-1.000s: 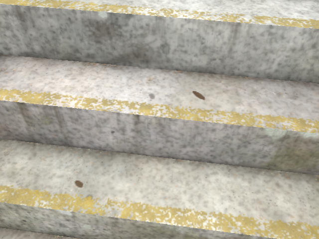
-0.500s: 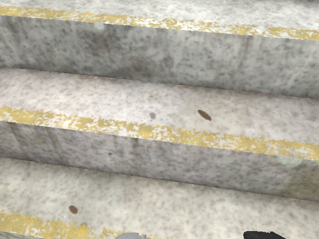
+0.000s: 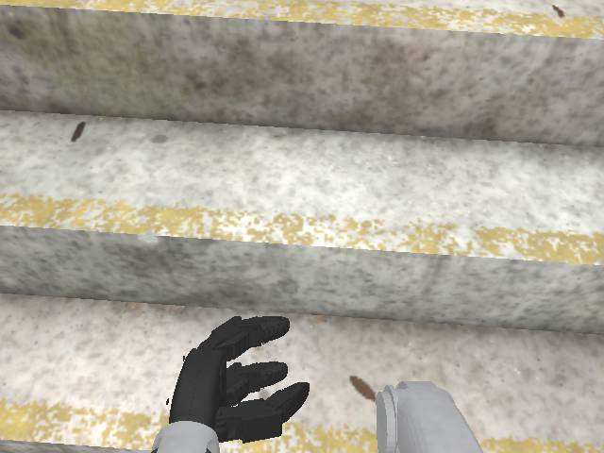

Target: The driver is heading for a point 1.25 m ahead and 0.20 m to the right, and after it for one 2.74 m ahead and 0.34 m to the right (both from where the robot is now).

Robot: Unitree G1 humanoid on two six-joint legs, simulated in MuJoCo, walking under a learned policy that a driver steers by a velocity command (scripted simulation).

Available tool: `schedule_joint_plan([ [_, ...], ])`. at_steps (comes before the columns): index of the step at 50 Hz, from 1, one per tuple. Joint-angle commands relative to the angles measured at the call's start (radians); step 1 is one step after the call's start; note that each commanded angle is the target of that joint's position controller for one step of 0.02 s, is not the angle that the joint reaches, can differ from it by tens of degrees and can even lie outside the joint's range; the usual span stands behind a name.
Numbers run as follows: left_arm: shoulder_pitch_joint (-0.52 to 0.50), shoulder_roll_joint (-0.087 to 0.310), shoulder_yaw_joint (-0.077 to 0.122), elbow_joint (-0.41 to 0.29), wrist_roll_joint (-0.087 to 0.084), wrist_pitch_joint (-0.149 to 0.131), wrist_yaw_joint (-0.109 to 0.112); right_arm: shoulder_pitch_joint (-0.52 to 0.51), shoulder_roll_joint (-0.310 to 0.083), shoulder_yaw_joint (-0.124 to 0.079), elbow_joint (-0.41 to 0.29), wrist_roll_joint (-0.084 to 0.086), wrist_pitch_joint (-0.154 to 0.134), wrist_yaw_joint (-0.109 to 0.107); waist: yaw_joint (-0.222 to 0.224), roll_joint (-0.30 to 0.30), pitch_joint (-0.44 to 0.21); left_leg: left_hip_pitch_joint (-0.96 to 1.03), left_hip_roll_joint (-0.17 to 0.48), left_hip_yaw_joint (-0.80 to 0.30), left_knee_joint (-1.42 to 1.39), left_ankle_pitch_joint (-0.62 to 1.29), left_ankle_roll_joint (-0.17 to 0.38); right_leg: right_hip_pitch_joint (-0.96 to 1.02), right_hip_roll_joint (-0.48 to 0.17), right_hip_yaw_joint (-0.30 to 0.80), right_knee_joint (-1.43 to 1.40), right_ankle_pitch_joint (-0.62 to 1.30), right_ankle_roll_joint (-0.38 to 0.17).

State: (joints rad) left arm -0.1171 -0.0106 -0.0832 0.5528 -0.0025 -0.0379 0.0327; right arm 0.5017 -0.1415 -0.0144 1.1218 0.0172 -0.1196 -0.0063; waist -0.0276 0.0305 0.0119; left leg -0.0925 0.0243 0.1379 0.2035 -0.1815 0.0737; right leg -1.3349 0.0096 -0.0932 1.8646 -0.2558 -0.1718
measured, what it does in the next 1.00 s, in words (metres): climbs: right foot 0.20 m higher, then left foot 0.20 m higher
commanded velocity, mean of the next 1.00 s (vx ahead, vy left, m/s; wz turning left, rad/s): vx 0.33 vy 0.00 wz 0.00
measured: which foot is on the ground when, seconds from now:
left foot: down 0.00-0.10, up 0.12-0.54, down 0.56-1.00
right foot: up 0.00-0.04, down 0.06-0.58, up 0.60-1.00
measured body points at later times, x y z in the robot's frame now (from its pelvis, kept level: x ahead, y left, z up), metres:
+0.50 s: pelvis +0.22 +0.00 +0.19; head +0.27 -0.02 +0.64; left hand +0.10 +0.19 +0.06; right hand +0.47 -0.11 +0.11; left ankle +0.35 +0.11 -0.29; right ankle +0.15 -0.08 -0.56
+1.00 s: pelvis +0.41 +0.01 +0.37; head +0.40 +0.02 +0.82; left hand +0.60 +0.16 +0.27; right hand +0.36 -0.18 +0.22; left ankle +0.40 +0.11 -0.36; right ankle +0.44 -0.10 +0.00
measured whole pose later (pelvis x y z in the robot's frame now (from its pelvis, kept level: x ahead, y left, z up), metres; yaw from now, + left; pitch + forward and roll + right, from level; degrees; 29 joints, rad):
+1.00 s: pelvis +0.41 +0.01 +0.37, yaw -1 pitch +2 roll +0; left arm 0.12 0.01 -0.02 0.73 0.03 -0.04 0.03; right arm 0.45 -0.07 -0.03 1.10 -0.03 -0.16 -0.02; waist -0.03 -0.02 -0.07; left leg -0.28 0.03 0.16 0.58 -0.33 0.05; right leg -1.27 -0.05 -0.02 2.31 -0.13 -0.13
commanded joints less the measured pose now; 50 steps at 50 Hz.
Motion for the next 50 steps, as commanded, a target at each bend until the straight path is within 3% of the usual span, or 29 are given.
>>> schedule_joint_plan([
  [1,0.135,0.078,0.008,0.027,-0.029,0.003,-0.003,-0.007,-0.17,-0.02,-0.112,0.05,-0.027,-0.052,0.092,0.085,-0.239,-0.176,0.167,0.011,-0.087,1.401,0.167,0.817,0.051,-0.179,-0.416,-0.173,0.0],
  [2,0.287,0.113,0.03,0.081,-0.032,0.014,0.0,-0.007,-0.257,-0.043,-0.126,0.046,-0.045,-0.053,0.152,0.14,-0.363,-0.019,0.217,0.0,0.1,1.785,0.186,0.885,0.08,-0.162,-0.469,-0.221,-0.004],
  [3,0.39,0.177,0.048,0.101,-0.012,0.015,-0.008,-0.026,-0.297,-0.063,-0.143,0.059,-0.058,-0.028,0.192,0.17,-0.445,0.1,0.249,-0.032,0.312,1.886,0.198,0.945,0.104,-0.106,-0.662,-0.294,-0.012],
  [4,0.462,0.235,0.072,0.142,0.018,0.014,-0.021,-0.05,-0.298,-0.073,-0.175,0.044,-0.066,-0.003,0.219,0.139,-0.488,0.074,0.236,-0.066,0.541,1.739,0.187,1.061,0.101,0.01,-0.815,-0.318,-0.02],
  [5,0.541,0.364,0.12,0.198,0.054,0.028,-0.003,-0.047,-0.226,-0.068,-0.24,0.02,-0.075,0.038,0.19,-0.076,-0.501,-0.227,0.107,-0.096,0.865,1.308,0.125,1.177,-0.127,0.528,-1.085,-0.607,-0.131],
  [6,0.513,0.404,0.159,0.246,0.046,0.06,0.024,-0.215,-0.178,-0.082,-0.282,-0.047,-0.06,0.067,0.206,-0.215,-0.417,-0.55,-0.139,-0.151,1.429,0.274,0.089,1.144,-0.223,1.034,-1.535,-0.897,-0.207],
  [7,0.358,0.373,0.166,0.246,0.038,0.043,0.019,-0.297,-0.041,-0.057,-0.381,-0.102,-0.047,0.061,0.14,-0.09,-0.276,-0.786,-0.148,-0.347,1.875,0.174,0.067,1.062,-0.263,1.056,-1.599,-0.843,-0.128],
  [9,0.353,0.21,0.125,0.39,0.041,-0.015,0.014,-0.347,0.109,0.006,-0.491,-0.101,-0.029,0.041,0.014,0.025,0.049,-1.048,-0.111,-0.336,2.019,0.201,0.105,0.86,-0.231,0.697,-1.462,-0.539,-0.047],
  [10,0.374,0.116,0.105,0.447,0.038,-0.039,0.001,-0.281,0.132,0.022,-0.475,-0.079,-0.017,0.024,-0.033,0.08,0.091,-1.053,-0.101,-0.349,1.987,0.202,0.107,0.827,-0.182,0.526,-1.425,-0.325,-0.003],
  [12,0.398,0.068,0.091,0.482,0.026,-0.058,-0.017,-0.179,0.112,0.029,-0.42,-0.049,0.01,0.003,-0.063,0.072,0.093,-1.057,-0.11,-0.351,1.977,0.142,0.078,0.849,-0.158,0.345,-1.441,0.01,0.016],
  [15,0.452,0.13,0.084,0.501,0.009,-0.102,-0.028,-0.296,0.089,0.046,-0.465,-0.035,0.044,-0.02,-0.063,0.031,0.129,-1.085,-0.076,-0.25,1.732,0.097,0.041,0.85,-0.144,0.185,-1.51,0.284,0.055],
  [19,0.612,0.21,0.101,0.519,0.001,-0.135,-0.013,-0.436,0.079,0.044,-0.528,-0.027,0.054,-0.05,0.002,-0.116,0.029,-1.307,-0.022,-0.147,2.034,-0.052,0.062,1.159,-0.217,0.22,-1.592,0.44,-0.023],
  [23,0.725,0.204,0.114,0.516,0.012,-0.08,0.02,-0.665,0.096,0.064,-0.637,-0.063,0.08,-0.011,0.093,-0.095,-0.012,-1.262,0.059,-0.014,1.683,-0.069,0.036,1.288,-0.155,0.195,-1.655,0.389,-0.017],
  [24,0.745,0.259,0.138,0.5,-0.004,-0.068,0.036,-0.719,0.127,0.087,-0.664,-0.034,0.093,-0.007,0.135,-0.129,-0.031,-1.119,0.071,0.029,1.425,-0.259,0.054,1.316,-0.201,0.16,-1.815,0.586,-0.032],
  [25,0.767,0.256,0.145,0.509,0.013,-0.054,0.04,-0.743,0.15,0.094,-0.683,-0.025,0.107,-0.009,0.136,-0.171,-0.046,-0.983,0.065,0.028,1.309,-0.344,0.072,1.313,-0.212,0.152,-1.831,0.66,-0.045],
  [27,0.749,0.279,0.137,0.465,0.002,-0.071,0.032,-0.482,0.097,0.062,-0.571,0.032,0.117,-0.023,0.044,-0.235,-0.232,-0.484,-0.087,0.146,1.115,-0.398,0.09,1.285,-0.223,0.087,-1.64,1.631,-0.05],
  [28,0.716,0.337,0.15,0.467,-0.032,-0.106,0.006,-0.229,0.036,0.037,-0.498,0.019,0.111,-0.031,-0.067,-0.256,-0.364,-0.292,-0.086,0.08,1.019,-0.238,0.126,1.328,-0.275,0.073,-1.448,1.817,-0.031],
  [29,0.676,0.381,0.163,0.44,-0.054,-0.136,-0.03,-0.1,-0.035,0.009,-0.452,-0.01,0.108,-0.04,-0.135,-0.216,-0.462,-0.114,-0.049,-0.088,0.922,-0.231,0.162,1.23,-0.244,0.071,-1.253,1.651,0.003],
  [30,0.659,0.366,0.163,0.392,-0.045,-0.141,-0.066,-0.075,-0.093,-0.02,-0.426,-0.051,0.122,-0.058,-0.136,-0.026,-0.478,0.0,0.131,-0.528,0.702,-0.508,0.264,0.944,-0.131,0.084,-0.974,1.323,0.044],
  [31,0.528,0.352,0.18,0.355,0.004,-0.127,-0.097,-0.05,-0.173,-0.057,-0.417,-0.069,0.161,-0.07,-0.209,0.168,-0.437,-0.079,0.248,-0.957,0.234,-0.784,0.373,0.809,0.063,0.087,-0.498,0.33,0.047],
  [32,0.469,0.246,0.176,0.289,0.055,-0.108,-0.102,-0.234,-0.219,-0.084,-0.411,-0.049,0.16,-0.059,-0.121,0.14,-0.374,-0.208,0.284,-1.105,0.103,-0.886,0.344,0.646,0.078,0.22,0.048,0.171,0.083],
  [33,0.407,0.156,0.153,0.195,0.074,-0.09,-0.086,-0.334,-0.191,-0.081,-0.37,-0.041,0.141,-0.042,-0.025,0.061,-0.26,-0.317,0.285,-1.009,0.131,-0.911,0.266,0.512,0.049,0.215,0.244,0.218,0.081],
  [34,0.344,0.108,0.133,0.14,0.078,-0.08,-0.064,-0.323,-0.112,-0.063,-0.272,-0.04,0.12,-0.043,0.025,-0.034,-0.07,-0.445,0.262,-0.838,0.223,-0.88,0.184,0.402,0.039,0.212,0.243,0.249,0.057],
  [35,0.368,0.079,0.116,0.126,0.064,-0.068,-0.048,-0.319,-0.007,-0.035,-0.195,-0.047,0.101,-0.037,0.087,-0.094,0.021,-0.542,0.233,-0.663,0.283,-0.719,0.123,0.373,0.038,0.217,0.243,0.262,0.044],
  [37,0.464,0.022,0.086,0.153,0.038,-0.04,-0.026,-0.325,0.093,-0.001,-0.12,-0.061,0.069,-0.019,0.16,-0.044,0.067,-0.603,0.19,-0.448,0.295,-0.524,0.076,0.333,0.043,0.25,0.238,0.254,0.03],
  [40,0.471,0.022,0.068,0.178,0.041,-0.023,-0.012,-0.26,0.024,-0.008,-0.076,-0.053,0.008,0.011,0.172,-0.024,0.042,-0.543,0.157,-0.261,0.258,-0.322,0.087,0.27,0.038,0.21,0.138,0.352,0.032],
  [43,0.359,0.067,0.079,0.169,0.029,-0.02,-0.005,-0.158,-0.042,-0.025,-0.06,-0.035,-0.023,0.004,0.111,0.032,0.011,-0.415,0.211,-0.303,0.152,-0.322,0.149,0.164,0.003,0.104,0.268,0.327,0.055],
  [47,0.093,0.034,0.068,0.074,0.033,-0.026,0.008,0.009,-0.06,-0.039,-0.025,-0.039,-0.048,-0.008,-0.007,0.046,0.031,-0.062,0.305,-0.424,0.043,-0.328,0.155,-0.211,-0.063,0.109,0.544,0.123,0.038],
  [50,0.014,0.046,0.068,0.019,0.029,-0.026,0.002,0.046,-0.026,-0.038,-0.031,-0.042,-0.055,-0.023,-0.017,0.0,0.06,0.036,0.314,-0.385,0.004,-0.324,0.132,-0.292,-0.128,0.105,0.481,0.056,0.046],
])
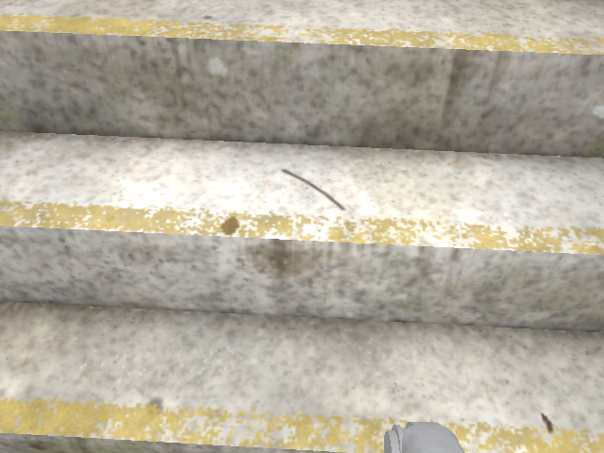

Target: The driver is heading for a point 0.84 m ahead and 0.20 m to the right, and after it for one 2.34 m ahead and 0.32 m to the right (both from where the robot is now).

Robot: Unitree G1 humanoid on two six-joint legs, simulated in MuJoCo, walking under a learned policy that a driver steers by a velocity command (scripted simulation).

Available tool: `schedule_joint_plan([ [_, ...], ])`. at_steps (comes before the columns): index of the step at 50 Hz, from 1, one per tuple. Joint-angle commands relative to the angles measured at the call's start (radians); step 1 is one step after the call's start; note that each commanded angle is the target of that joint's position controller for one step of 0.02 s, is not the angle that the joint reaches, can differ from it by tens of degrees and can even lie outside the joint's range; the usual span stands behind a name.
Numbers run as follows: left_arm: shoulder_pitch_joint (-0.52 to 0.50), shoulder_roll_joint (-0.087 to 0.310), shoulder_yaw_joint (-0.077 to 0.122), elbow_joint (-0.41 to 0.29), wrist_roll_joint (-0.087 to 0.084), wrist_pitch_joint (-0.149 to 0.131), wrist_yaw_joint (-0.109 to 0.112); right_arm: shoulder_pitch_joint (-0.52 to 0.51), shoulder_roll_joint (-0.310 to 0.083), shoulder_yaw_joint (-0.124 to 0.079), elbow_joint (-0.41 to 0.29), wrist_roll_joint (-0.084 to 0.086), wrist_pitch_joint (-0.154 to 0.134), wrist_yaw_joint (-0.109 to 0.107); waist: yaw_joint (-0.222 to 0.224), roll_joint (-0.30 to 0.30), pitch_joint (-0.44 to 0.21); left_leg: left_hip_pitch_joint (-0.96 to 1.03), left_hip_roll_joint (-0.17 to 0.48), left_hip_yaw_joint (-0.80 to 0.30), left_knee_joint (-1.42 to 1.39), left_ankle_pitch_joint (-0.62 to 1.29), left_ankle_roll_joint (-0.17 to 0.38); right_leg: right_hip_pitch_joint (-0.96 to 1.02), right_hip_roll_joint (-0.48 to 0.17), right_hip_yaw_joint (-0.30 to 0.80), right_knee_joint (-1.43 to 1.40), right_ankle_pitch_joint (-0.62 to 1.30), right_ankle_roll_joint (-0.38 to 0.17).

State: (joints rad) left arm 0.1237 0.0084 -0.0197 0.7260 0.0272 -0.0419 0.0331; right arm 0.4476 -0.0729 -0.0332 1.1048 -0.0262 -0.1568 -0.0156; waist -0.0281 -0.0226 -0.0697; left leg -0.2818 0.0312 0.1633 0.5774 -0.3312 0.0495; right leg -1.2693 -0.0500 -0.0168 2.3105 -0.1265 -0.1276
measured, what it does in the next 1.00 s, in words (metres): climbs: right foot 0.20 m higher, then left foot 0.20 m higher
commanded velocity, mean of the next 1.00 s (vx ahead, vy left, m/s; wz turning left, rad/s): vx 0.49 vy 0.00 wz -0.03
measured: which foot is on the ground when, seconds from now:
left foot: down 0.00-0.24, up 0.26-0.72, down 0.74-1.00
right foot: up 0.00-0.18, down 0.20-0.74, up 0.76-1.00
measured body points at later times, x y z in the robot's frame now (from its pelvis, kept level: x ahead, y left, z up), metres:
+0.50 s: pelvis +0.23 -0.10 +0.19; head +0.22 -0.11 +0.64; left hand +0.20 +0.12 +0.04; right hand +0.45 -0.27 +0.12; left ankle +0.29 +0.05 -0.22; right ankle +0.23 -0.17 -0.53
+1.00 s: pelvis +0.47 -0.08 +0.38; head +0.44 -0.08 +0.83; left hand +0.67 +0.10 +0.31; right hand +0.44 -0.31 +0.23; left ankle +0.48 -0.02 -0.33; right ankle +0.49 -0.23 -0.02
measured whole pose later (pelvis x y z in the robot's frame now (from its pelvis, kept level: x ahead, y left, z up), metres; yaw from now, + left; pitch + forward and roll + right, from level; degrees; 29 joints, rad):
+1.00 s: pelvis +0.47 -0.08 +0.38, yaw -2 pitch +2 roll +1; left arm 0.11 0.06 0.01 0.67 0.01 -0.09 0.02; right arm 0.39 -0.17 -0.04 1.12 -0.03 -0.11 0.00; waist 0.05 -0.02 -0.11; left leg -0.38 -0.03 0.20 0.69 -0.36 0.10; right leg -1.16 0.08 0.15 2.19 0.00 -0.17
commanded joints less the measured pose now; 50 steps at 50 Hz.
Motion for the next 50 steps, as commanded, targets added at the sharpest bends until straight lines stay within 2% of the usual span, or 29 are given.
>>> schedule_joint_plan([
  [1,-0.261,0.028,0.004,-0.176,-0.01,-0.018,-0.007,0.094,-0.092,-0.017,-0.028,0.002,-0.023,-0.017,-0.013,0.041,0.146,0.191,0.293,-0.379,-0.398,-0.182,0.157,-0.327,-0.074,0.0,-0.021,-0.077,0.011],
  [5,-0.375,0.002,-0.01,-0.27,-0.02,0.009,-0.032,0.139,-0.109,-0.04,-0.016,-0.01,-0.003,-0.042,-0.036,0.147,0.131,0.204,0.243,-0.27,-0.542,-0.094,0.156,-0.201,-0.124,-0.062,-0.351,-0.164,0.012],
  [7,-0.344,-0.064,-0.051,-0.254,-0.045,0.024,-0.045,0.107,-0.11,-0.043,-0.04,0.021,0.029,-0.058,-0.038,0.181,0.087,0.076,0.216,-0.125,-0.712,0.248,0.192,0.251,-0.09,-0.148,-0.778,-0.381,-0.043],
  [8,-0.232,-0.016,-0.029,-0.188,-0.076,0.02,-0.042,0.055,-0.124,-0.033,-0.081,0.038,0.022,-0.046,0.003,0.143,0.028,0.024,0.184,-0.054,-0.628,0.706,0.215,0.546,-0.003,-0.233,-0.95,-0.41,-0.056],
  [9,-0.048,0.04,-0.001,-0.123,-0.064,0.025,-0.018,0.095,-0.162,-0.03,-0.076,0.057,0.003,-0.028,0.058,0.188,-0.106,0.097,0.235,-0.038,-0.432,1.47,0.24,0.73,0.069,-0.277,-0.889,-0.409,-0.075],
  [10,0.155,0.1,0.024,-0.085,-0.051,0.025,-0.011,0.073,-0.259,-0.046,-0.083,0.076,-0.018,-0.004,0.155,0.251,-0.247,0.222,0.251,-0.031,-0.191,1.709,0.209,0.857,0.109,-0.215,-1.073,-0.43,-0.079],
  [11,0.275,0.195,0.056,-0.058,-0.007,0.021,-0.016,0.013,-0.3,-0.061,-0.12,0.082,-0.036,0.027,0.227,0.248,-0.363,0.186,0.23,-0.066,0.081,1.634,0.179,1.01,0.082,-0.04,-1.195,-0.434,-0.074],
  [12,0.321,0.298,0.092,-0.024,0.025,0.024,0.002,-0.045,-0.225,-0.06,-0.2,0.097,-0.043,0.066,0.225,-0.04,-0.362,-0.198,0.087,-0.109,0.445,1.283,0.111,1.146,-0.179,0.553,-1.543,-0.75,-0.142],
  [13,0.321,0.385,0.133,-0.002,0.016,0.053,0.017,-0.141,-0.193,-0.076,-0.244,0.038,-0.04,0.091,0.246,-0.215,-0.364,-0.405,-0.082,-0.226,0.926,0.4,0.084,1.154,-0.259,1.028,-2.057,-1.043,-0.134],
  [14,0.173,0.4,0.138,-0.002,-0.011,0.042,0.011,-0.141,-0.064,-0.061,-0.309,-0.029,-0.028,0.083,0.16,-0.181,-0.301,-0.569,-0.101,-0.43,1.381,0.346,0.052,1.084,-0.315,1.022,-2.088,-0.994,-0.058],
  [16,0.055,0.223,0.09,0.14,0.001,0.004,0.0,-0.271,0.03,-0.016,-0.422,-0.041,0.01,0.054,0.022,-0.03,0.036,-0.786,-0.069,-0.346,1.567,0.479,0.09,0.793,-0.264,0.633,-1.862,-0.765,-0.018],
  [17,0.085,0.112,0.06,0.212,0.002,-0.024,-0.008,-0.255,0.07,0.012,-0.452,-0.039,0.012,0.044,-0.028,-0.002,0.116,-0.855,-0.07,-0.354,1.6,0.457,0.114,0.729,-0.223,0.439,-1.837,-0.559,-0.001],
  [19,0.103,0.05,0.046,0.277,-0.001,-0.053,-0.029,-0.13,0.081,0.026,-0.404,-0.013,0.045,0.032,-0.088,-0.009,0.134,-0.888,-0.088,-0.378,1.596,0.429,0.119,0.731,-0.177,0.229,-1.853,-0.316,0.031],
  [24,0.239,0.15,0.043,0.323,-0.019,-0.117,-0.045,-0.31,0.053,0.042,-0.454,0.04,0.098,-0.028,-0.045,0.002,0.168,-1.055,-0.116,-0.266,1.694,0.319,0.092,0.824,-0.195,0.055,-2.037,-0.07,0.025],
  [26,0.293,0.186,0.051,0.341,-0.02,-0.13,-0.044,-0.372,0.068,0.052,-0.492,0.033,0.1,-0.044,-0.039,-0.018,0.167,-1.194,-0.1,-0.275,1.794,0.2,0.117,0.942,-0.2,0.057,-2.072,-0.115,0.013],
  [30,0.433,0.18,0.06,0.366,-0.034,-0.111,-0.014,-0.621,0.045,0.07,-0.591,0.002,0.12,-0.011,0.059,0.005,0.121,-1.133,-0.008,-0.04,1.376,0.206,0.098,1.06,-0.143,0.004,-2.206,-0.128,0.02],
  [32,0.524,0.201,0.077,0.391,-0.044,-0.097,0.021,-0.655,0.079,0.092,-0.611,0.02,0.149,0.0,0.104,-0.115,0.051,-1.013,0.049,0.064,1.211,0.046,0.123,1.238,-0.171,-0.002,-2.373,0.166,-0.056],
  [33,0.471,0.161,0.067,0.373,-0.058,-0.098,0.029,-0.612,0.061,0.09,-0.578,0.051,0.149,0.009,0.077,-0.076,0.059,-0.775,0.028,0.131,0.944,-0.013,0.138,1.158,-0.131,-0.095,-2.372,0.463,-0.054],
  [34,0.448,0.196,0.062,0.336,-0.076,-0.108,0.036,-0.57,0.063,0.093,-0.545,0.071,0.14,0.011,0.048,-0.051,-0.008,-0.505,-0.05,0.145,0.759,-0.095,0.151,1.122,-0.154,-0.135,-2.265,1.09,-0.055],
  [35,0.473,0.278,0.071,0.32,-0.079,-0.126,0.039,-0.414,0.048,0.083,-0.498,0.066,0.145,0.0,-0.017,-0.131,-0.145,-0.336,-0.113,0.157,0.805,-0.148,0.156,1.191,-0.23,-0.129,-2.107,1.667,-0.088],
  [36,0.434,0.355,0.086,0.305,-0.091,-0.146,0.019,-0.224,-0.021,0.061,-0.45,0.055,0.151,-0.003,-0.111,-0.196,-0.275,-0.209,-0.136,0.079,0.685,-0.199,0.169,1.298,-0.257,-0.116,-1.899,1.822,-0.105],
  [37,0.379,0.382,0.098,0.273,-0.099,-0.161,-0.015,-0.1,-0.105,0.034,-0.42,0.025,0.15,0.001,-0.175,-0.212,-0.365,-0.052,-0.135,-0.029,0.532,-0.2,0.178,1.296,-0.246,-0.105,-1.677,1.747,-0.101],
  [38,0.371,0.332,0.097,0.222,-0.089,-0.167,-0.056,-0.02,-0.212,-0.008,-0.374,-0.015,0.148,-0.013,-0.165,-0.06,-0.403,0.087,0.039,-0.442,0.337,-0.392,0.256,1.03,-0.148,-0.049,-1.402,1.472,-0.068],
  [39,0.267,0.298,0.106,0.167,-0.058,-0.16,-0.099,0.043,-0.286,-0.046,-0.325,-0.034,0.177,-0.034,-0.184,0.141,-0.378,0.132,0.171,-0.968,-0.131,-0.759,0.344,0.765,0.061,-0.011,-1.037,0.56,-0.064],
  [40,0.187,0.216,0.111,0.105,0.014,-0.137,-0.1,-0.139,-0.3,-0.071,-0.316,-0.017,0.179,-0.036,-0.115,0.166,-0.307,0.062,0.229,-1.217,-0.339,-0.858,0.328,0.537,0.146,0.12,-0.442,0.141,-0.02],
  [41,0.115,0.12,0.089,0.007,0.048,-0.125,-0.082,-0.256,-0.239,-0.058,-0.295,-0.002,0.156,-0.022,-0.023,0.071,-0.199,-0.053,0.253,-1.107,-0.312,-0.758,0.256,0.406,0.115,0.17,-0.16,0.147,-0.003],
  [44,0.129,-0.013,0.022,-0.062,0.031,-0.094,-0.04,-0.222,-0.003,0.005,-0.088,-0.012,0.073,-0.007,0.121,-0.087,0.11,-0.29,0.199,-0.547,-0.138,-0.294,0.119,0.187,0.107,0.215,-0.083,0.194,-0.056],
  [46,0.206,-0.04,0.006,-0.023,0.0,-0.066,-0.034,-0.156,0.0,0.012,-0.04,-0.007,0.048,0.009,0.136,-0.05,0.133,-0.227,0.176,-0.333,-0.146,0.008,0.06,0.106,0.12,0.221,-0.098,0.188,-0.056],
  [50,0.054,-0.001,-0.002,-0.063,-0.042,-0.016,0.01,-0.067,-0.088,0.02,-0.014,0.008,-0.01,0.022,0.107,0.02,0.163,-0.17,0.215,-0.213,-0.314,0.091,0.051,-0.053,0.123,0.141,0.009,0.072,-0.043],
])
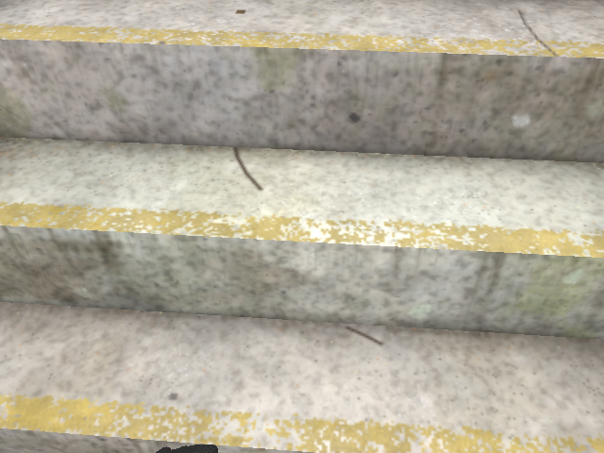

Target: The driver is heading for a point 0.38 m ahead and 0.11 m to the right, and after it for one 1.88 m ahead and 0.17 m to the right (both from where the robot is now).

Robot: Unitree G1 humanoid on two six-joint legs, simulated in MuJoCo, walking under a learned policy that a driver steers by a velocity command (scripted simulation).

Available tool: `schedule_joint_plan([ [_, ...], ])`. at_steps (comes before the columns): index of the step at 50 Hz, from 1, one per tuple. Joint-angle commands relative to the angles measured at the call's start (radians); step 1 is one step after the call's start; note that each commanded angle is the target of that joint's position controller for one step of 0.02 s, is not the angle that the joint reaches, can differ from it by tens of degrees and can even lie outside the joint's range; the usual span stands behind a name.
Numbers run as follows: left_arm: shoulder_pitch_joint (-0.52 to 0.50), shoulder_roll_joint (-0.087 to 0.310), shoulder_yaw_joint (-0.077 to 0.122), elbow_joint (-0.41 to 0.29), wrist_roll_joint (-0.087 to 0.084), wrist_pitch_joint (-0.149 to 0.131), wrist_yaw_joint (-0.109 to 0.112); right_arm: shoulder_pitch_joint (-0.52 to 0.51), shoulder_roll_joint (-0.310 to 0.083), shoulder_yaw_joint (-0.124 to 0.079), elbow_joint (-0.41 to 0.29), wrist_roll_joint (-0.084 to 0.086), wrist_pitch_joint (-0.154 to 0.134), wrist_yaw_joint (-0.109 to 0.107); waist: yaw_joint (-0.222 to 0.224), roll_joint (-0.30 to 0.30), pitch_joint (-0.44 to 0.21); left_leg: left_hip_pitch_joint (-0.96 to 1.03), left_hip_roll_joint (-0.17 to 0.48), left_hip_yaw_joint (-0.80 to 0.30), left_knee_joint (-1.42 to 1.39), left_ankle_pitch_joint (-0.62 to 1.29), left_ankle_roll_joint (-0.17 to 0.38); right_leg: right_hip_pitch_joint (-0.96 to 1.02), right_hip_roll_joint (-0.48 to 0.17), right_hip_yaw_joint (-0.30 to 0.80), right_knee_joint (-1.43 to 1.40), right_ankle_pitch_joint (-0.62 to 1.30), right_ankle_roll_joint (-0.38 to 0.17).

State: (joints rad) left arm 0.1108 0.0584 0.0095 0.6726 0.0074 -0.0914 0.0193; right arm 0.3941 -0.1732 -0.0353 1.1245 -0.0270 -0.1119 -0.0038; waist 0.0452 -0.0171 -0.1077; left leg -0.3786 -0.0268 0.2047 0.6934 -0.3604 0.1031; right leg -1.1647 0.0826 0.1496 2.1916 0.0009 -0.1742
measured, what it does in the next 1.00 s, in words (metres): climbs, turning right: right foot 0.20 m higher, then left foot 0.20 m higher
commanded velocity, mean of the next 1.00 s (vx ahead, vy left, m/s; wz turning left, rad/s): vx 0.26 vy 0.00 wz -0.30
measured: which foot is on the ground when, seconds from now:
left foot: down 0.00-0.30, up 0.32-0.76, down 0.78-1.00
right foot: up 0.00-0.24, down 0.26-0.80, up 0.82-1.00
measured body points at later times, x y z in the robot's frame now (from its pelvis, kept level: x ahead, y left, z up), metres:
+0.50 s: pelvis +0.22 -0.08 +0.19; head +0.22 -0.08 +0.64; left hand +0.33 +0.15 +0.04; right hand +0.38 -0.32 +0.13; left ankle +0.27 +0.06 -0.24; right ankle +0.23 -0.10 -0.51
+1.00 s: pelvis +0.39 -0.10 +0.37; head +0.40 -0.09 +0.82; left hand +0.62 +0.06 +0.28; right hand +0.37 -0.36 +0.23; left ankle +0.47 -0.04 -0.31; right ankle +0.31 -0.21 -0.12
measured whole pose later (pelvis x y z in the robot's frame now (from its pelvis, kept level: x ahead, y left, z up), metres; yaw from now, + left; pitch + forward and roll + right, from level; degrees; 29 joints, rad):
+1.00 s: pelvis +0.39 -0.10 +0.37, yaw -16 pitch +1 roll +1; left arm 0.16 0.13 0.03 0.64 0.05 -0.05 0.02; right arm 0.30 -0.19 -0.07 0.92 -0.01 0.00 -0.07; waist 0.01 -0.04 -0.04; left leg -0.56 -0.11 0.03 0.93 -0.39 0.10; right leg -0.81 0.04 0.09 1.89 0.01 -0.06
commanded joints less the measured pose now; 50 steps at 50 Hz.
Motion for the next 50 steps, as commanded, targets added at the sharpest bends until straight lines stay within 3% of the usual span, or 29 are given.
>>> schedule_joint_plan([
  [1,0.029,-0.054,-0.032,-0.021,-0.021,0.039,0.04,0.013,-0.007,0.021,-0.021,0.012,-0.066,0.012,0.023,0.058,0.201,-0.013,0.288,-0.255,-0.452,0.134,0.01,-0.245,-0.005,-0.034,0.239,-0.108,0.0],
  [4,-0.174,-0.025,-0.038,-0.123,0.005,0.053,0.034,0.074,-0.034,0.01,-0.019,0.025,-0.071,0.01,-0.003,0.018,0.214,0.033,0.227,-0.116,-0.538,0.066,-0.068,-0.242,-0.053,-0.124,-0.053,-0.138,0.01],
  [8,-0.302,-0.032,-0.05,-0.159,-0.006,0.086,0.007,0.24,-0.058,-0.013,0.004,0.029,-0.04,-0.052,-0.103,0.158,0.116,0.344,0.267,-0.08,-0.724,0.415,0.035,-0.166,-0.14,-0.343,-0.333,-0.328,-0.007],
  [9,-0.291,-0.036,-0.064,-0.165,-0.02,0.09,-0.001,0.246,-0.053,-0.014,0.018,0.044,-0.032,-0.061,-0.087,0.182,0.1,0.388,0.243,-0.016,-0.738,0.59,0.048,-0.052,-0.156,-0.367,-0.559,-0.405,-0.023],
  [10,-0.252,-0.033,-0.072,-0.116,-0.038,0.082,-0.01,0.135,-0.048,0.0,-0.053,0.083,-0.034,-0.073,-0.043,0.099,0.042,0.267,0.229,0.078,-0.649,1.29,0.05,0.278,-0.077,-0.475,-0.774,-0.441,-0.029],
  [11,-0.14,-0.022,-0.071,-0.074,-0.039,0.089,-0.006,0.169,-0.113,-0.001,-0.07,0.094,-0.051,-0.08,-0.016,0.163,-0.071,0.318,0.305,0.063,-0.522,1.854,0.095,0.433,-0.013,-0.518,-0.775,-0.534,-0.03],
  [13,0.18,0.089,-0.032,0.006,-0.01,0.094,-0.003,0.109,-0.25,-0.037,-0.127,0.124,-0.073,-0.042,0.114,0.263,-0.309,0.449,0.369,0.038,-0.088,2.155,0.124,0.726,0.061,-0.397,-1.022,-0.578,-0.066],
  [14,0.25,0.176,0.005,0.027,0.016,0.09,-0.015,0.069,-0.261,-0.047,-0.186,0.089,-0.083,-0.014,0.14,0.267,-0.37,0.366,0.35,-0.019,0.134,1.874,0.12,0.867,0.051,-0.164,-1.176,-0.599,-0.068],
  [15,0.273,0.294,0.053,0.062,0.034,0.113,0.011,0.0,-0.201,-0.041,-0.285,0.059,-0.09,0.033,0.123,0.023,-0.33,-0.048,0.194,-0.059,0.435,1.293,0.061,1.003,-0.134,0.386,-1.476,-0.893,-0.164],
  [16,0.188,0.339,0.097,0.069,0.035,0.137,0.026,-0.123,-0.172,-0.06,-0.325,0.009,-0.079,0.06,0.119,-0.067,-0.288,-0.3,0.002,-0.2,0.965,0.394,-0.002,0.987,-0.24,0.882,-1.897,-1.105,-0.193],
  [17,0.041,0.298,0.09,0.051,0.034,0.124,0.024,-0.197,-0.034,-0.039,-0.41,-0.038,-0.061,0.054,0.036,-0.019,-0.189,-0.458,0.015,-0.345,1.395,0.381,-0.032,0.872,-0.291,0.862,-1.945,-0.947,-0.126],
  [19,0.025,0.169,0.058,0.164,0.037,0.06,0.018,-0.22,0.102,0.014,-0.51,-0.046,-0.034,0.007,-0.084,0.133,0.114,-0.632,0.042,-0.299,1.534,0.467,-0.008,0.604,-0.247,0.491,-1.768,-0.629,-0.022],
  [21,0.09,0.1,0.039,0.242,0.032,0.028,-0.005,-0.15,0.161,0.056,-0.528,-0.047,-0.017,-0.018,-0.15,0.137,0.193,-0.714,0.071,-0.292,1.501,0.414,0.006,0.579,-0.147,0.18,-1.696,-0.245,0.04],
  [23,0.104,0.131,0.041,0.227,0.02,0.018,-0.014,-0.13,0.115,0.061,-0.527,-0.025,0.003,-0.027,-0.151,0.091,0.21,-0.737,0.069,-0.246,1.328,0.35,-0.017,0.598,-0.111,0.043,-1.694,0.023,0.074],
  [26,0.269,0.161,0.045,0.267,0.029,-0.01,-0.031,-0.247,0.139,0.075,-0.561,-0.003,0.027,-0.062,-0.077,-0.056,0.12,-0.961,0.05,-0.171,1.601,0.181,-0.015,0.817,-0.14,0.08,-1.704,0.248,0.054],
  [29,0.354,0.18,0.056,0.276,0.016,-0.001,-0.022,-0.471,0.155,0.103,-0.665,-0.026,0.058,-0.069,-0.022,-0.029,0.133,-1.033,0.07,-0.134,1.473,0.137,-0.025,0.865,-0.111,0.114,-1.782,0.09,0.105],
  [31,0.401,0.191,0.068,0.262,0.013,0.014,0.026,-0.617,0.17,0.111,-0.737,-0.028,0.073,-0.066,0.029,-0.091,0.08,-1.004,0.06,-0.135,1.39,0.154,-0.02,0.954,-0.152,0.208,-1.861,0.288,0.055],
  [32,0.419,0.236,0.082,0.25,0.009,0.02,0.043,-0.621,0.157,0.112,-0.742,-0.012,0.085,-0.061,0.048,-0.098,0.059,-0.963,0.042,-0.056,1.281,0.094,-0.025,1.024,-0.198,0.191,-1.964,0.436,0.022],
  [34,0.42,0.24,0.089,0.246,0.03,0.03,0.074,-0.549,0.186,0.111,-0.711,-0.026,0.085,-0.051,0.008,-0.104,-0.01,-0.89,0.087,-0.166,1.201,0.021,0.02,1.223,-0.274,0.133,-1.947,0.79,0.02],
  [36,0.304,0.23,0.084,0.189,-0.006,0.027,0.083,-0.463,0.139,0.102,-0.637,0.023,0.086,-0.04,-0.046,-0.086,-0.099,-0.343,-0.015,-0.015,0.732,-0.113,0.037,1.054,-0.191,-0.096,-1.945,1.28,0.068],
  [38,0.323,0.291,0.093,0.201,-0.038,-0.003,0.06,-0.213,0.055,0.058,-0.51,0.057,0.107,-0.046,-0.119,-0.13,-0.229,-0.078,-0.078,-0.016,0.619,-0.112,0.02,1.16,-0.285,-0.068,-1.818,1.751,0.047],
  [39,0.283,0.315,0.101,0.186,-0.053,-0.024,0.033,-0.107,0.029,0.046,-0.477,0.053,0.106,-0.043,-0.17,-0.143,-0.231,0.012,-0.077,-0.079,0.325,-0.063,0.034,1.199,-0.293,-0.065,-1.633,1.709,0.044],
  [40,0.31,0.298,0.103,0.17,-0.069,-0.031,0.004,-0.026,-0.01,0.024,-0.423,0.023,0.104,-0.047,-0.175,-0.024,-0.287,0.211,0.033,-0.369,0.291,0.212,0.154,1.03,-0.233,-0.034,-1.411,1.404,0.112],
  [41,0.241,0.273,0.105,0.15,-0.042,-0.009,-0.025,-0.041,-0.013,0.017,-0.393,0.012,0.137,-0.076,-0.202,0.256,-0.241,0.135,0.219,-0.841,-0.072,0.301,0.329,0.831,-0.027,-0.092,-0.986,0.223,0.158],
  [42,0.216,0.184,0.092,0.11,0.042,0.017,-0.036,-0.203,-0.005,0.0,-0.403,0.005,0.152,-0.084,-0.11,0.209,-0.164,-0.024,0.217,-1.084,-0.246,0.207,0.365,0.704,0.017,0.027,-0.573,-0.113,0.177],
  [44,0.183,0.078,0.048,0.014,0.072,0.044,-0.037,-0.297,-0.035,-0.028,-0.35,0.034,0.128,-0.085,0.003,-0.08,0.121,-0.206,0.16,-0.849,-0.15,-0.286,0.242,0.417,-0.018,-0.011,-0.353,-0.069,0.134],
  [45,0.174,0.068,0.036,-0.011,0.069,0.05,-0.027,-0.304,-0.014,-0.026,-0.329,0.03,0.115,-0.087,0.029,-0.106,0.18,-0.276,0.126,-0.723,-0.097,-0.279,0.184,0.373,-0.029,-0.029,-0.338,-0.019,0.123],
  [48,0.19,0.029,0.002,-0.034,0.044,0.045,0.002,-0.226,0.045,-0.009,-0.274,0.016,0.083,-0.06,0.026,0.028,0.172,-0.211,0.065,-0.539,-0.093,-0.02,0.148,0.239,-0.032,-0.073,-0.193,-0.014,0.105],
  [50,0.166,0.036,-0.004,-0.054,0.045,0.047,0.008,-0.191,0.023,-0.014,-0.278,0.015,0.068,-0.05,0.029,0.037,0.151,-0.183,0.048,-0.485,-0.07,0.097,0.138,0.211,-0.057,-0.092,-0.269,0.031,0.111],
])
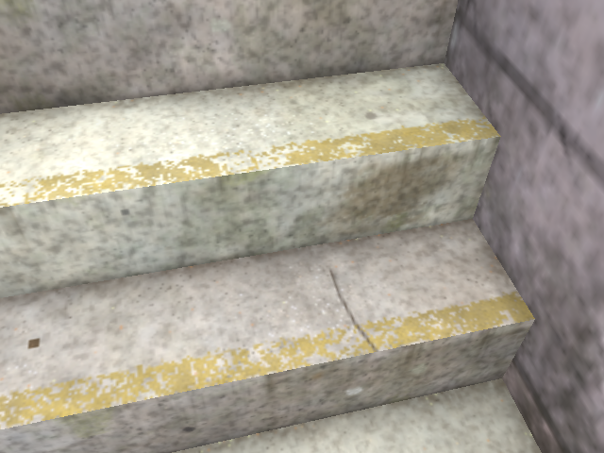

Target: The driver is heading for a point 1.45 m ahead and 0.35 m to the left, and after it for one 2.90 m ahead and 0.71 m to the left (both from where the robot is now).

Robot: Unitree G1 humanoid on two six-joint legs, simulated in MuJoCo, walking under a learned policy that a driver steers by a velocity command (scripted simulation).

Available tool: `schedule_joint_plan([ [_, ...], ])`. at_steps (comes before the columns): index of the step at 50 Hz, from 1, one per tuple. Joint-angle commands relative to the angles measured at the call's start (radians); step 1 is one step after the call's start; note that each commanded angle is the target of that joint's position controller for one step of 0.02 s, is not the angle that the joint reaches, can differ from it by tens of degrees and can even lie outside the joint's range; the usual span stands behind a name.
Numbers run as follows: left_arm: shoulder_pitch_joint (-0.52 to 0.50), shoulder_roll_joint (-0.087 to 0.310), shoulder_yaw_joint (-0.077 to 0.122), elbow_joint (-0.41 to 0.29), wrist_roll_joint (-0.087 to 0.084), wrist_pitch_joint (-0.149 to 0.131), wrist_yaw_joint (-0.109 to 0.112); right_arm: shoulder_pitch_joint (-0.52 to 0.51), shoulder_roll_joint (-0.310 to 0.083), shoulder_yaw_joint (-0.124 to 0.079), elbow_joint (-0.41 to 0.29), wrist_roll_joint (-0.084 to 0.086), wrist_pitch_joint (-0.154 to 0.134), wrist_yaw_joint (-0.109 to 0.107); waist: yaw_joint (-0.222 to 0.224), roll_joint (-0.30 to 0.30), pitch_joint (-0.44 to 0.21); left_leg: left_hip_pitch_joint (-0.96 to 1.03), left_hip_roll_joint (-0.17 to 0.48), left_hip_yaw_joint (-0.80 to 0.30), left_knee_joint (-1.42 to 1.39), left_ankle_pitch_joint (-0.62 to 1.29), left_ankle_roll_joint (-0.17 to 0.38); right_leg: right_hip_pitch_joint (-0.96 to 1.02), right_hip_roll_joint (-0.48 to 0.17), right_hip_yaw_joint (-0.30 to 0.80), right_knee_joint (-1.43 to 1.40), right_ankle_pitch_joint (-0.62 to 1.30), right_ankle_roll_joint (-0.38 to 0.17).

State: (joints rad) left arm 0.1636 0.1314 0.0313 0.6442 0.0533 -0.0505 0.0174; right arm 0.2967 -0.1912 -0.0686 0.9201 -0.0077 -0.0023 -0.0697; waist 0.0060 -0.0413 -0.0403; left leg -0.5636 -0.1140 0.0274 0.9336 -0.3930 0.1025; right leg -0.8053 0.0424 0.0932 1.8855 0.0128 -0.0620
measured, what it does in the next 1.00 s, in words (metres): climbs, turning left: right foot, then left foot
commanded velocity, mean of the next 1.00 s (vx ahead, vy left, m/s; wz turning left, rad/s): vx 0.07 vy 0.00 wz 0.42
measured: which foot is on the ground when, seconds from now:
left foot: down 0.00-0.28, up 0.30-0.70, down 0.72-1.00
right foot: up 0.00-0.26, down 0.28-0.72, up 0.74-1.00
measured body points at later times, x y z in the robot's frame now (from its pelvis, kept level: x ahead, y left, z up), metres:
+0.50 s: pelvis +0.07 -0.07 +0.04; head +0.09 -0.08 +0.49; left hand +0.13 +0.22 -0.04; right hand +0.31 -0.24 -0.06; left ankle +0.00 +0.05 -0.54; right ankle +0.13 -0.15 -0.68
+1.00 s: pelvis +0.11 -0.06 +0.06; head +0.11 -0.05 +0.51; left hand +0.20 +0.21 -0.03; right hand +0.24 -0.28 -0.07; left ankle +0.06 +0.04 -0.68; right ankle +0.14 -0.17 -0.37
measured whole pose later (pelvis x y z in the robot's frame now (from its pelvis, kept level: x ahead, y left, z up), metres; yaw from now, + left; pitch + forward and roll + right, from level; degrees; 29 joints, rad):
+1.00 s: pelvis +0.11 -0.06 +0.06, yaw +25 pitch +3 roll +2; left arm 0.14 0.13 0.02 0.61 0.04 -0.03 0.03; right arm 0.41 -0.19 -0.07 0.86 -0.04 -0.10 -0.02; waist -0.01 -0.05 -0.07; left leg -0.27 -0.02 0.06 0.45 -0.25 0.06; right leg -1.01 -0.03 0.01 2.15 -0.30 -0.08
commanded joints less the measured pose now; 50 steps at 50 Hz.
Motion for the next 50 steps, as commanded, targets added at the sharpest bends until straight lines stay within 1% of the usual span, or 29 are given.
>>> schedule_joint_plan([
  [1,0.086,-0.027,-0.026,-0.035,0.002,0.009,0.013,-0.078,0.019,0.013,-0.083,-0.008,-0.047,0.013,0.061,0.063,0.072,0.013,0.134,-0.313,-0.301,0.165,0.141,-0.162,-0.027,-0.048,0.003,0.041,0.01],
  [5,0.001,0.006,-0.026,-0.09,0.025,0.027,0.02,-0.082,-0.088,-0.026,-0.149,-0.016,-0.042,-0.029,0.028,0.135,-0.032,0.108,0.152,-0.404,-0.327,0.277,0.167,-0.16,-0.058,-0.098,-0.239,0.046,0.056],
  [7,-0.086,0.011,-0.03,-0.128,-0.007,0.032,0.022,-0.085,-0.123,-0.049,-0.182,-0.033,-0.021,-0.056,-0.008,0.184,-0.069,0.188,0.186,-0.501,-0.405,0.212,0.157,-0.079,-0.077,-0.088,-0.53,-0.09,0.067],
  [8,-0.062,0.014,-0.029,-0.095,-0.032,0.041,0.018,-0.095,-0.11,-0.052,-0.194,-0.041,-0.005,-0.064,-0.024,0.166,-0.091,0.141,0.163,-0.439,-0.438,0.16,0.131,0.063,-0.04,-0.163,-0.676,-0.182,0.062],
  [9,-0.076,0.027,-0.025,-0.1,-0.052,0.044,0.015,-0.101,-0.123,-0.057,-0.221,-0.054,0.002,-0.061,-0.033,0.19,-0.08,0.122,0.191,-0.479,-0.462,0.182,0.119,0.165,-0.049,-0.124,-0.806,-0.249,0.047],
  [11,0.02,0.058,-0.004,-0.07,-0.055,0.045,0.029,-0.143,-0.126,-0.063,-0.241,-0.07,-0.014,-0.048,-0.013,0.237,-0.113,0.179,0.256,-0.533,-0.441,0.323,0.124,0.266,-0.059,-0.085,-0.882,-0.257,-0.004],
  [13,0.091,0.042,-0.006,-0.055,-0.082,0.025,0.046,-0.105,-0.093,-0.055,-0.233,-0.052,-0.016,-0.023,0.019,0.212,-0.07,0.189,0.202,-0.444,-0.362,0.454,0.073,0.442,-0.023,-0.145,-1.258,-0.283,0.001],
  [14,0.069,0.066,0.0,-0.056,-0.077,0.012,0.053,-0.044,-0.058,-0.051,-0.221,-0.028,-0.017,-0.007,0.003,0.127,-0.059,0.175,0.154,-0.4,-0.231,0.402,0.051,0.515,-0.05,-0.103,-1.37,-0.244,0.007],
  [15,0.067,0.126,0.01,-0.066,-0.045,-0.001,0.057,0.006,-0.003,-0.042,-0.222,-0.002,-0.026,0.008,-0.011,-0.088,-0.076,0.002,0.062,-0.27,0.045,0.062,-0.008,0.677,-0.232,0.094,-1.379,0.152,-0.035],
  [16,0.095,0.181,0.026,-0.088,-0.034,0.004,0.057,0.025,-0.052,-0.05,-0.248,0.019,-0.031,0.013,0.017,-0.272,-0.177,-0.122,-0.024,-0.111,0.328,-0.239,-0.082,0.763,-0.455,0.362,-1.456,0.525,-0.212],
  [17,0.094,0.148,0.026,-0.106,-0.022,0.013,0.07,-0.032,-0.081,-0.057,-0.24,-0.003,-0.032,0.02,0.026,-0.134,-0.194,-0.169,0.036,-0.095,0.562,-0.21,-0.12,0.718,-0.492,0.414,-1.496,0.366,-0.268],
  [19,0.049,0.114,0.018,-0.088,-0.016,0.009,0.08,-0.166,-0.031,-0.042,-0.28,-0.03,-0.022,0.037,0.007,-0.023,-0.054,-0.279,0.078,-0.125,0.754,-0.054,-0.128,0.614,-0.353,0.234,-1.509,-0.104,-0.207],
  [20,0.052,0.127,0.022,-0.045,-0.009,0.007,0.093,-0.196,0.023,-0.015,-0.329,-0.037,-0.009,0.045,-0.023,-0.058,0.013,-0.294,0.083,-0.151,0.737,0.073,-0.123,0.535,-0.286,0.156,-1.496,-0.243,-0.218],
  [22,0.041,0.115,0.013,-0.041,-0.028,0.001,0.103,-0.154,-0.004,-0.008,-0.33,-0.039,0.011,0.065,-0.033,0.017,0.043,-0.288,0.063,-0.129,0.712,0.173,-0.132,0.511,-0.265,0.088,-1.499,-0.283,-0.208],
  [27,0.047,0.18,0.043,-0.026,-0.024,-0.002,0.098,-0.14,-0.026,0.002,-0.372,-0.039,0.029,0.064,-0.035,-0.093,-0.049,-0.2,0.12,-0.056,0.331,0.078,-0.133,0.676,-0.279,-0.027,-1.49,-0.161,-0.191],
  [29,0.026,0.188,0.044,-0.038,-0.012,0.015,0.099,-0.178,-0.022,0.01,-0.399,-0.014,0.025,0.061,-0.018,-0.147,-0.031,-0.095,0.147,-0.004,0.057,0.001,-0.102,0.64,-0.279,-0.075,-1.512,-0.248,-0.166],
  [31,0.032,0.218,0.058,-0.056,-0.004,0.015,0.095,-0.196,-0.047,-0.002,-0.392,-0.013,0.031,0.063,0.023,-0.131,-0.056,0.074,0.141,0.058,-0.087,-0.058,-0.061,0.577,-0.342,-0.086,-1.522,-0.259,-0.153],
  [32,0.017,0.22,0.06,-0.065,-0.01,0.008,0.086,-0.181,-0.05,-0.006,-0.384,-0.03,0.027,0.052,0.027,-0.113,-0.065,0.139,0.158,0.07,-0.029,0.076,-0.042,0.515,-0.403,-0.05,-1.503,-0.211,-0.151],
  [35,0.026,0.191,0.053,-0.026,-0.017,0.029,0.064,-0.088,-0.027,-0.009,-0.349,-0.022,0.006,0.043,-0.021,0.016,-0.033,0.253,0.12,0.05,-0.341,0.069,-0.017,0.482,-0.315,-0.14,-1.315,-0.252,-0.079],
  [36,0.056,0.157,0.048,-0.012,-0.018,0.035,0.049,-0.041,-0.055,-0.017,-0.33,-0.029,-0.008,0.047,-0.036,0.148,-0.033,0.38,0.184,-0.085,-0.413,0.128,-0.001,0.343,-0.272,-0.198,-1.117,-0.356,-0.04],
  [37,0.009,0.112,0.027,-0.073,-0.036,0.033,0.032,0.005,-0.144,-0.037,-0.356,-0.038,-0.01,0.039,-0.073,0.377,-0.091,0.517,0.389,-0.458,-0.526,0.187,0.109,0.091,-0.16,-0.229,-0.864,-0.508,0.036],
  [38,-0.044,0.144,0.038,-0.081,-0.023,0.027,0.035,0.096,-0.219,-0.066,-0.366,-0.04,0.002,0.025,-0.169,0.394,-0.145,0.436,0.499,-0.69,-0.728,-0.131,0.262,0.058,-0.087,-0.18,-0.54,-0.548,0.067],
  [39,-0.067,0.147,0.051,-0.071,-0.005,0.018,0.026,0.03,-0.199,-0.059,-0.368,-0.036,0.005,0.027,-0.122,0.281,-0.082,0.361,0.479,-0.708,-0.792,-0.312,0.29,-0.004,-0.1,-0.105,-0.271,-0.451,0.091],
  [40,-0.085,0.127,0.051,-0.071,-0.006,0.01,0.021,-0.043,-0.179,-0.048,-0.357,-0.034,0.001,0.032,-0.067,0.255,0.005,0.305,0.45,-0.621,-0.766,-0.284,0.262,-0.105,-0.103,-0.093,-0.055,-0.397,0.095],
  [41,-0.068,0.115,0.039,-0.077,-0.002,0.002,0.01,-0.044,-0.17,-0.04,-0.335,-0.027,-0.011,0.031,-0.035,0.126,0.04,0.317,0.399,-0.516,-0.738,-0.278,0.205,-0.153,-0.118,-0.079,-0.06,-0.344,0.087],
  [42,-0.064,0.107,0.036,-0.069,-0.004,-0.001,0.001,-0.034,-0.144,-0.034,-0.306,-0.022,-0.028,0.032,-0.025,0.087,0.06,0.32,0.37,-0.466,-0.72,-0.233,0.189,-0.194,-0.111,-0.087,0.007,-0.317,0.072],
  [43,-0.085,0.048,0.007,-0.092,-0.009,-0.003,-0.002,0.022,-0.136,-0.035,-0.24,-0.032,-0.04,0.036,-0.018,0.064,0.097,0.317,0.343,-0.405,-0.699,-0.178,0.179,-0.248,-0.106,-0.076,0.05,-0.296,0.04],
  [45,-0.082,0.014,-0.012,-0.092,-0.01,-0.006,-0.001,0.119,-0.095,-0.027,-0.157,-0.033,-0.073,0.047,-0.037,0.064,0.069,0.435,0.355,-0.373,-0.682,-0.095,0.171,-0.37,-0.084,-0.067,0.192,-0.283,-0.003],
  [50,-0.206,-0.002,-0.028,-0.168,-0.016,0.01,0.017,0.182,-0.103,-0.027,-0.057,-0.033,-0.142,0.057,-0.037,0.084,0.064,0.528,0.437,-0.344,-0.75,-0.12,0.17,-0.635,-0.114,-0.03,0.408,-0.358,-0.023],
])
Velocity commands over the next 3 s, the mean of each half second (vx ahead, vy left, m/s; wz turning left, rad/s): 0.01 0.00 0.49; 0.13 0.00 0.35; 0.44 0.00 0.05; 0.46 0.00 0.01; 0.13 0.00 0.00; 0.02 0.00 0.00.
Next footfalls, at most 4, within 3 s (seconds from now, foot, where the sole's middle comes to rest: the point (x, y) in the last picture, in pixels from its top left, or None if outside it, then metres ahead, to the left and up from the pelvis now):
0.28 right None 0.17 -0.14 -0.72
0.72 left None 0.09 0.06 -0.72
1.24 right None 0.40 -0.15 -0.52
1.82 left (280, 305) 0.61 0.07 -0.32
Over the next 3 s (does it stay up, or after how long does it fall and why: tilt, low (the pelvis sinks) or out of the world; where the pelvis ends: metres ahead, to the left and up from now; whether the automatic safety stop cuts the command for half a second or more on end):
stays up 0.79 0.06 0.66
